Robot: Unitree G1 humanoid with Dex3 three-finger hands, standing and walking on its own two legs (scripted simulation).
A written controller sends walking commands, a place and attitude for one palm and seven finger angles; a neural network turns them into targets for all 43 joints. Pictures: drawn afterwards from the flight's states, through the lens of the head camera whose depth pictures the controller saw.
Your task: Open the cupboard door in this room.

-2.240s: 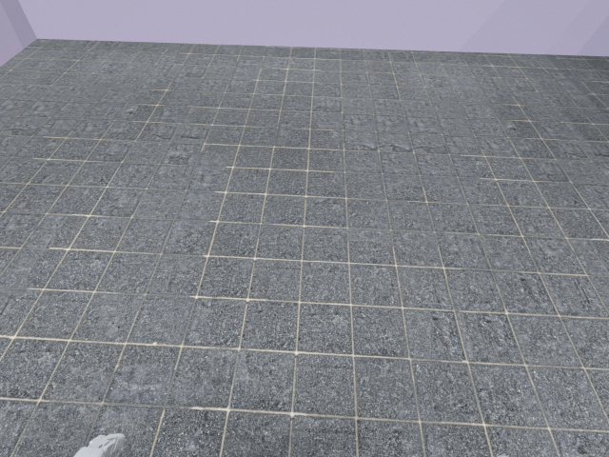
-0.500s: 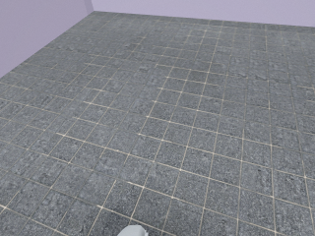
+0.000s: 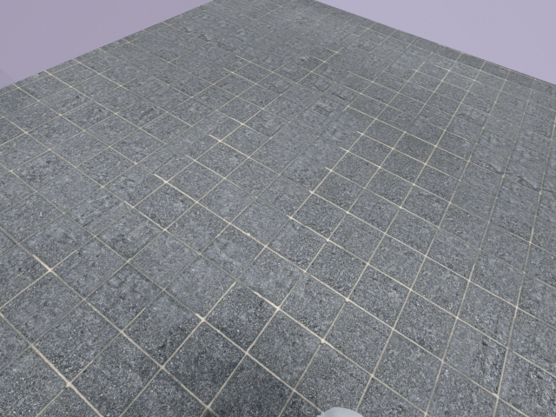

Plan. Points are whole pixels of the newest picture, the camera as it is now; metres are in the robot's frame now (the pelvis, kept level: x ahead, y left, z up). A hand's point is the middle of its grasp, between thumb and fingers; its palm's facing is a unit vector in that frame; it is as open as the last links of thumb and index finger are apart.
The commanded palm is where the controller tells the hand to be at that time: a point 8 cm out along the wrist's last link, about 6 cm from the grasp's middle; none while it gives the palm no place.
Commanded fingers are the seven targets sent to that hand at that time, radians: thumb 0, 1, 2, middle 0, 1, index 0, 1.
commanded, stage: turn or walk to find it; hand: left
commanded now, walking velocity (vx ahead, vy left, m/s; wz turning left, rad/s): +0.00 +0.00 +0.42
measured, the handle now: out of the picture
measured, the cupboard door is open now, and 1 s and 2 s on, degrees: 0 0 0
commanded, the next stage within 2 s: stand and wait in 0.58 s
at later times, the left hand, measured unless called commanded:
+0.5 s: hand out of the picture +0.03 +0.16 -0.14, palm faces +0.21 -0.94 -0.27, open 7.4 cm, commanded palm none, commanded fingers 0.00 0.90 0.90 -0.20 -0.30 -0.20 -0.30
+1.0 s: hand out of the picture -0.15 +0.17 -0.19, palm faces +0.40 -0.89 -0.20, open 7.4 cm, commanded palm none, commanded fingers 0.00 0.90 0.90 -0.20 -0.30 -0.20 -0.30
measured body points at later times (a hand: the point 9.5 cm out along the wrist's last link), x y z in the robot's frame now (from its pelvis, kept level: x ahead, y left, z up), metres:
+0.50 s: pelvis -0.03 -0.05 +0.00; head -0.01 -0.08 +0.45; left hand +0.02 +0.20 -0.12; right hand +0.02 -0.30 -0.16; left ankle -0.07 +0.08 -0.66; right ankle -0.01 -0.14 -0.74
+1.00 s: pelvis -0.07 -0.01 +0.00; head -0.08 +0.02 +0.45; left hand -0.17 +0.22 -0.17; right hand +0.09 -0.19 -0.13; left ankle -0.12 +0.08 -0.74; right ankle -0.05 -0.15 -0.69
